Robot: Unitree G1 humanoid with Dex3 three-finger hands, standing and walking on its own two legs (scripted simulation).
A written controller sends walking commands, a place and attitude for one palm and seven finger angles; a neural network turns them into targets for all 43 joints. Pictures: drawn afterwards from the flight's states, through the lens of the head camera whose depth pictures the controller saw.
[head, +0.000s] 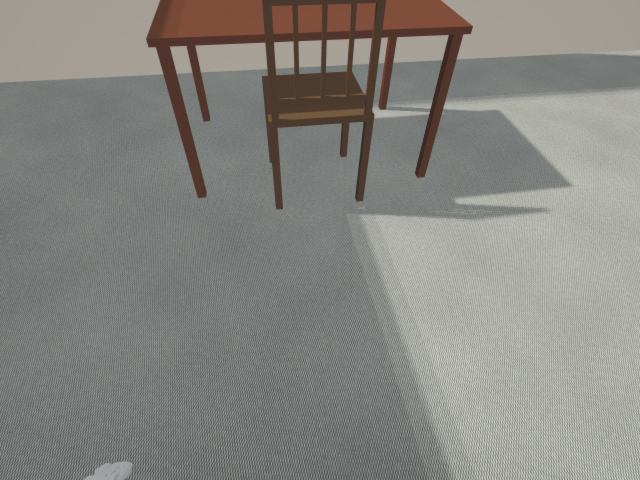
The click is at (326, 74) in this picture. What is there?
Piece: chair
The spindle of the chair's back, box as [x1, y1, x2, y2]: [320, 4, 327, 97]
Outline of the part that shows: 327,4 322,5 320,91 321,97 324,97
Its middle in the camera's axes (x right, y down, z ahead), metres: +0.01 -0.64 +1.35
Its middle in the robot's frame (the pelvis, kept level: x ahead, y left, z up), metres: +1.44 +0.06 -0.07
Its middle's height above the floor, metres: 0.70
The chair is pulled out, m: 0.00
